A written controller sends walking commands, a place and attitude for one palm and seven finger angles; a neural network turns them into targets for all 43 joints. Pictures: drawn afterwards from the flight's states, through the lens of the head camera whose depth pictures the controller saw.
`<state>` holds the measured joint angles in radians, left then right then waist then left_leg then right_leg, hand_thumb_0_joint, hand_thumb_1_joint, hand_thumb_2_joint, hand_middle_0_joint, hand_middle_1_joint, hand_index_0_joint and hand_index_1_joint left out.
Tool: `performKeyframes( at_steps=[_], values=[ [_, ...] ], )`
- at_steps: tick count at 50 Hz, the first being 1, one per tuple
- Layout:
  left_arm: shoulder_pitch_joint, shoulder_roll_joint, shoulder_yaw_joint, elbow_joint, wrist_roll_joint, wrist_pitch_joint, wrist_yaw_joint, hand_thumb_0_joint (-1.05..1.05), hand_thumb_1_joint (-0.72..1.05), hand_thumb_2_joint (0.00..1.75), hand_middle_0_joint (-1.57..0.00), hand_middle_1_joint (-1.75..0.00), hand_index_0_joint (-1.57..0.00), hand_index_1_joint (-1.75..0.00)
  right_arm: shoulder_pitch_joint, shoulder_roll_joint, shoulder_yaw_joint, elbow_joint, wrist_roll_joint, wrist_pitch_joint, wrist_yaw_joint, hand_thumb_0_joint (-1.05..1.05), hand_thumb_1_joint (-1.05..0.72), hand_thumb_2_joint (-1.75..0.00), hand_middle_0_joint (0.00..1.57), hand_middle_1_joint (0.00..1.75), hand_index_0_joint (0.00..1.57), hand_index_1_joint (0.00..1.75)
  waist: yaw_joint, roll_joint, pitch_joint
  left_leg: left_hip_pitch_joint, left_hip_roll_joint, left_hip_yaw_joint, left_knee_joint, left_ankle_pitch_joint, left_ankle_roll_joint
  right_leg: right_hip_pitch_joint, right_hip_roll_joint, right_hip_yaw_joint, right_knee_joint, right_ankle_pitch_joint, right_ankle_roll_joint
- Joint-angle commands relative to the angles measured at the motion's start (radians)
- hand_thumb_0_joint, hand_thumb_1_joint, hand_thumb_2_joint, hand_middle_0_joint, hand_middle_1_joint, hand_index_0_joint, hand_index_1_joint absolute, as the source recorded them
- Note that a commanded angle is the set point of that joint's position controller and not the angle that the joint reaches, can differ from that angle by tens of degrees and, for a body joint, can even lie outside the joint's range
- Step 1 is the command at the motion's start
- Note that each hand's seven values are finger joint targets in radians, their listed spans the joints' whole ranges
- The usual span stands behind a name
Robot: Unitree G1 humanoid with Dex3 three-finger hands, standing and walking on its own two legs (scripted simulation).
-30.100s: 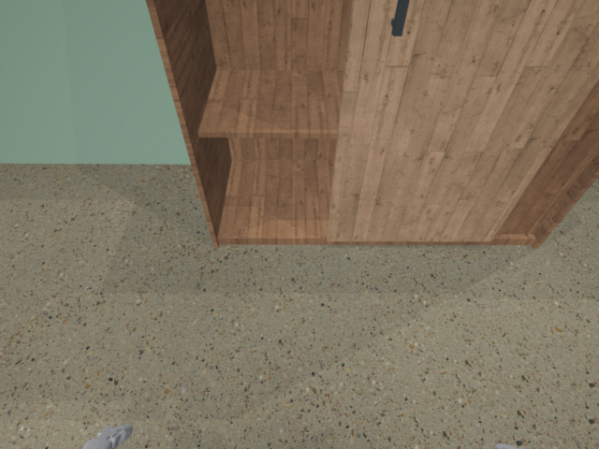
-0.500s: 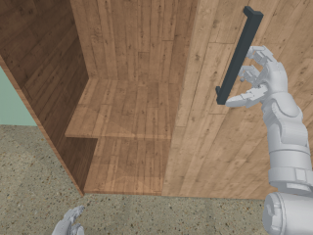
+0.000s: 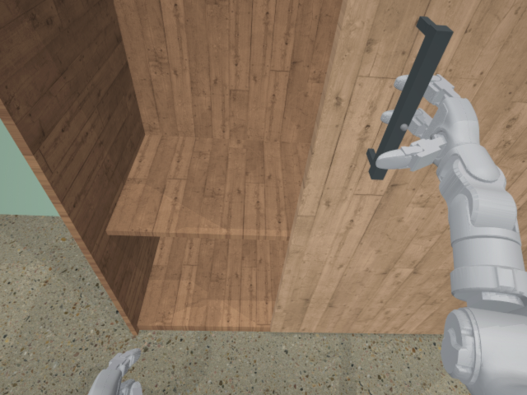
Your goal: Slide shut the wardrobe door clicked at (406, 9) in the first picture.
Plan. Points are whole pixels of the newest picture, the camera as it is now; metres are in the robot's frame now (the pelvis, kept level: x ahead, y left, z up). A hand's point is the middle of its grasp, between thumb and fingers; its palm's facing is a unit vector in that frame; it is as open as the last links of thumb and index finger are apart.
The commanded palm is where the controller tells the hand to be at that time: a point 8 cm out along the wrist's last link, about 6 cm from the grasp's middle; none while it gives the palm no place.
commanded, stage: slide the fingers in behind the handle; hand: right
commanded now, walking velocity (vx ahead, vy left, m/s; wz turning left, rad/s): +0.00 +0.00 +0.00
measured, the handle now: (397, 107) +0.47 -0.14 +0.24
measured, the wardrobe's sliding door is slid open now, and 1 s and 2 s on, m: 0.49 0.49 0.49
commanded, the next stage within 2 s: move the hooked fingers beside the handle in 0.42 s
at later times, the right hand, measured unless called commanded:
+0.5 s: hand (405, 127) +0.43 -0.14 +0.24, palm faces -0.08 +1.00 -0.03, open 13.9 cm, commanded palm +0.42 -0.18 +0.23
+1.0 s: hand (407, 127) +0.43 -0.14 +0.24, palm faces -0.09 +1.00 -0.02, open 13.8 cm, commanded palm +0.42 -0.20 +0.23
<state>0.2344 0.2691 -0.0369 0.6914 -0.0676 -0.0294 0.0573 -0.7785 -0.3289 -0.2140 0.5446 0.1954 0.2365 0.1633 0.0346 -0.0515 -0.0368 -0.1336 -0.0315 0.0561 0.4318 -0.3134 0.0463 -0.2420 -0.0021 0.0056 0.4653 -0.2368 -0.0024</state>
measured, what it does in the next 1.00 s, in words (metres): stands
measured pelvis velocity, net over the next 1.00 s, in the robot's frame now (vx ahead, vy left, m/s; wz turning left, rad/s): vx -0.02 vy -0.03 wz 0.01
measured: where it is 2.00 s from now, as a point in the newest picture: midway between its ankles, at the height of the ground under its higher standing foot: outside the picture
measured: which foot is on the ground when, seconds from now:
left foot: down 0.00-1.00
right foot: down 0.00-1.00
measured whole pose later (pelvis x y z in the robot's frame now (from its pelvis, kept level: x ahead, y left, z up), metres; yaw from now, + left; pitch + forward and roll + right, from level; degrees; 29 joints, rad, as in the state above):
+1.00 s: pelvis -0.02 -0.03 +0.00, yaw +1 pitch +2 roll +1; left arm 0.29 0.26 -0.04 0.73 -0.06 -0.12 0.05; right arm -0.92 -0.31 -0.19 0.75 0.17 0.12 0.14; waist 0.04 -0.04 -0.04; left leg -0.20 -0.01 0.04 0.46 -0.29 0.01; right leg -0.31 0.01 -0.02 0.49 -0.22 -0.03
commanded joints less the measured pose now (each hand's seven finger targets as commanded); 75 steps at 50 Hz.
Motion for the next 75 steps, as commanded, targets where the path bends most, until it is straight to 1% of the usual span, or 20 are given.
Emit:
performKeyframes(
  at_steps=[1, 3, 9, 10, 18, 26, 28, 32, 40, 43, 45, 48, 55, 58, 60, 63, 65, 67, 70, 75],
  values=[
    [-0.054, 0.126, 0.046, -0.119, -0.006, -0.051, 0.009, 0.0, 0.9, 0.9, -0.2, -0.3, -0.2, -0.3, -0.542, -0.216, -0.043, -0.144, 0.012, -0.081, 0.0, 0.0, 0.5, -0.3, 0.3, 1.2, 0.3, 1.2, 0.031, 0.089, -0.276, -0.022, 0.03, -0.046, -0.049, 0.483, -0.029, 0.182, 0.026, 0.006, 0.014, 0.296, -0.067],
    [-0.052, 0.123, 0.048, -0.117, -0.01, -0.057, 0.01, 0.0, 0.9, 0.9, -0.2, -0.3, -0.2, -0.3, -0.552, -0.178, -0.015, -0.121, 0.016, -0.088, 0.007, 0.0, 0.5, -0.3, 0.3, 1.2, 0.3, 1.2, 0.037, 0.083, -0.26, -0.054, 0.027, -0.043, -0.053, 0.446, -0.029, 0.19, 0.023, 0.009, 0.016, 0.282, -0.067],
    [-0.033, 0.128, 0.052, -0.114, -0.009, -0.071, 0.006, 0.0, 0.9, 0.9, -0.2, -0.3, -0.2, -0.3, -0.563, -0.215, -0.037, -0.11, 0.01, -0.119, 0.006, 0.0, 0.5, -0.3, 0.3, 1.2, 0.3, 1.2, 0.028, 0.058, -0.288, -0.044, 0.028, -0.049, -0.058, 0.412, -0.028, 0.187, 0.024, 0.013, 0.007, 0.255, -0.067],
    [-0.033, 0.129, 0.054, -0.112, -0.009, -0.071, 0.005, 0.0, 0.9, 0.9, -0.2, -0.3, -0.2, -0.3, -0.526, -0.22, -0.044, -0.093, 0.013, -0.123, 0.006, 0.0, 0.5, -0.3, 0.3, 1.2, 0.3, 1.2, 0.022, 0.091, -0.277, -0.031, 0.029, -0.048, -0.062, 0.409, -0.028, 0.171, 0.022, 0.01, 0.009, 0.251, -0.069],
    [-0.018, 0.132, 0.051, -0.103, -0.013, -0.094, 0.008, 0.0, 0.9, 0.9, -0.2, -0.3, -0.2, -0.3, -0.592, -0.216, -0.032, -0.018, 0.006, -0.134, 0.006, 0.0, 0.5, -0.3, 0.3, 1.2, 0.3, 1.2, 0.034, 0.059, -0.236, -0.1, 0.025, -0.055, -0.076, 0.287, -0.029, 0.154, 0.016, 0.015, -0.004, 0.165, -0.066],
    [-0.001, 0.127, 0.054, -0.085, -0.011, -0.121, 0.004, 0.0, 0.9, 0.9, -0.2, -0.3, -0.2, -0.3, -0.655, -0.118, 0.033, -0.004, 0.006, -0.147, -0.016, 0.0, 0.5, -0.3, 0.3, 1.2, 0.3, 1.2, 0.052, 0.075, -0.234, -0.156, 0.017, -0.042, -0.071, 0.237, -0.027, 0.181, 0.007, 0.028, -0.001, 0.155, -0.063],
    [-0.001, 0.125, 0.055, -0.087, -0.009, -0.127, 0.002, 0.0, 0.9, 0.9, -0.2, -0.3, -0.2, -0.3, -0.656, -0.123, 0.026, -0.027, -0.001, -0.151, -0.024, 0.0, 0.5, -0.3, 0.3, 1.2, 0.3, 1.2, 0.043, 0.031, -0.273, -0.159, 0.017, -0.04, -0.061, 0.242, -0.022, 0.217, 0.005, 0.035, 0.001, 0.182, -0.057],
    [0.002, 0.124, 0.052, -0.081, -0.006, -0.131, 0.001, 0.0, 0.9, 0.9, -0.2, -0.3, -0.2, -0.3, -0.644, -0.121, 0.022, -0.009, 0.0, -0.155, -0.03, 0.0, 0.5, -0.3, 0.3, 1.2, 0.3, 1.2, 0.044, 0.07, -0.258, -0.157, 0.016, -0.038, -0.064, 0.237, -0.024, 0.202, 0.003, 0.036, -0.002, 0.176, -0.058],
    [0.013, 0.13, 0.049, -0.076, -0.004, -0.129, 0.007, 0.0, 0.9, 0.9, -0.2, -0.3, -0.2, -0.3, -0.641, -0.182, -0.021, 0.055, -0.008, -0.158, -0.034, 0.0, 0.5, -0.3, 0.3, 1.2, 0.3, 1.2, 0.033, 0.075, -0.223, -0.159, 0.02, -0.034, -0.065, 0.194, -0.021, 0.165, -0.003, 0.039, -0.012, 0.148, -0.052],
    [0.009, 0.125, 0.047, -0.084, -0.005, -0.136, 0.006, 0.0, 0.9, 0.9, -0.2, -0.3, -0.2, -0.3, -0.666, -0.14, 0.018, 0.033, -0.016, -0.161, -0.034, 0.0, 0.5, -0.3, 0.3, 1.2, 0.3, 1.2, 0.043, 0.034, -0.223, -0.196, 0.017, -0.035, -0.06, 0.173, -0.021, 0.191, -0.007, 0.049, -0.015, 0.137, -0.048],
    [0.022, 0.128, 0.052, -0.076, -0.002, -0.137, 0.004, 0.0, 0.9, 0.9, -0.2, -0.3, -0.2, -0.3, -0.652, -0.171, -0.012, 0.047, -0.017, -0.164, -0.043, 0.0, 0.5, -0.3, 0.3, 1.2, 0.3, 1.2, 0.037, 0.06, -0.234, -0.184, 0.017, -0.032, -0.063, 0.173, -0.018, 0.191, -0.01, 0.051, -0.012, 0.147, -0.048],
    [0.014, 0.126, 0.05, -0.087, -0.004, -0.141, 0.005, 0.0, 0.9, 0.9, -0.2, -0.3, -0.2, -0.3, -0.655, -0.141, 0.009, 0.032, -0.016, -0.163, -0.04, 0.0, 0.5, -0.3, 0.3, 1.2, 0.3, 1.2, 0.041, 0.064, -0.243, -0.187, 0.015, -0.033, -0.059, 0.172, -0.022, 0.197, -0.01, 0.053, -0.016, 0.143, -0.049],
    [0.02, 0.135, 0.051, -0.086, -0.005, -0.136, 0.008, 0.0, 0.9, 0.9, -0.2, -0.3, -0.2, -0.3, -0.612, -0.22, -0.045, 0.054, -0.018, -0.161, -0.036, 0.0, 0.5, -0.3, 0.3, 1.2, 0.3, 1.2, 0.026, 0.083, -0.231, -0.152, 0.018, -0.039, -0.071, 0.165, -0.022, 0.155, -0.01, 0.038, -0.021, 0.127, -0.052],
    [0.017, 0.129, 0.05, -0.09, -0.008, -0.141, 0.011, 0.0, 0.9, 0.9, -0.2, -0.3, -0.2, -0.3, -0.66, -0.179, -0.008, 0.044, -0.021, -0.158, -0.029, 0.0, 0.5, -0.3, 0.3, 1.2, 0.3, 1.2, 0.044, 0.042, -0.214, -0.189, 0.017, -0.042, -0.073, 0.147, -0.026, 0.166, -0.008, 0.037, -0.022, 0.1, -0.052],
    [0.029, 0.135, 0.052, -0.082, -0.005, -0.14, 0.011, 0.0, 0.9, 0.9, -0.2, -0.3, -0.2, -0.3, -0.622, -0.215, -0.034, 0.073, -0.023, -0.157, -0.032, 0.0, 0.5, -0.3, 0.3, 1.2, 0.3, 1.2, 0.034, 0.052, -0.216, -0.175, 0.018, -0.041, -0.076, 0.142, -0.022, 0.153, -0.01, 0.039, -0.021, 0.102, -0.051],
    [0.026, 0.132, 0.05, -0.089, -0.007, -0.143, 0.012, 0.0, 0.9, 0.9, -0.2, -0.3, -0.2, -0.3, -0.64, -0.192, -0.016, 0.055, -0.023, -0.155, -0.027, 0.0, 0.5, -0.3, 0.3, 1.2, 0.3, 1.2, 0.041, 0.046, -0.221, -0.184, 0.016, -0.04, -0.072, 0.152, -0.026, 0.164, -0.009, 0.038, -0.021, 0.108, -0.051],
    [0.034, 0.137, 0.053, -0.082, -0.006, -0.142, 0.012, 0.0, 0.9, 0.9, -0.2, -0.3, -0.2, -0.3, -0.614, -0.217, -0.034, 0.078, -0.019, -0.157, -0.026, 0.0, 0.5, -0.3, 0.3, 1.2, 0.3, 1.2, 0.037, 0.089, -0.225, -0.165, 0.018, -0.042, -0.078, 0.151, -0.026, 0.146, -0.01, 0.035, -0.018, 0.104, -0.054],
    [0.034, 0.136, 0.051, -0.085, -0.006, -0.145, 0.012, 0.0, 0.9, 0.9, -0.2, -0.3, -0.2, -0.3, -0.641, -0.212, -0.029, 0.069, -0.022, -0.159, -0.021, 0.0, 0.5, -0.3, 0.3, 1.2, 0.3, 1.2, 0.043, 0.065, -0.226, -0.172, 0.017, -0.045, -0.075, 0.161, -0.028, 0.15, -0.007, 0.034, -0.017, 0.108, -0.056],
    [0.038, 0.141, 0.053, -0.087, -0.005, -0.141, 0.012, 0.0, 0.9, 0.9, -0.2, -0.3, -0.2, -0.3, -0.598, -0.263, -0.068, 0.08, -0.02, -0.16, -0.014, 0.0, 0.5, -0.3, 0.3, 1.2, 0.3, 1.2, 0.029, 0.087, -0.244, -0.133, 0.021, -0.047, -0.076, 0.182, -0.027, 0.131, -0.004, 0.027, -0.013, 0.123, -0.058],
    [0.04, 0.142, 0.05, -0.087, -0.011, -0.135, 0.017, 0.0, 0.9, 0.9, -0.2, -0.3, -0.2, -0.3, -0.621, -0.269, -0.058, 0.125, -0.02, -0.157, 0.003, 0.0, 0.5, -0.3, 0.3, 1.2, 0.3, 1.2, 0.042, 0.093, -0.192, -0.158, 0.023, -0.052, -0.085, 0.145, -0.032, 0.097, -0.005, 0.017, -0.012, 0.073, -0.061]
  ],
)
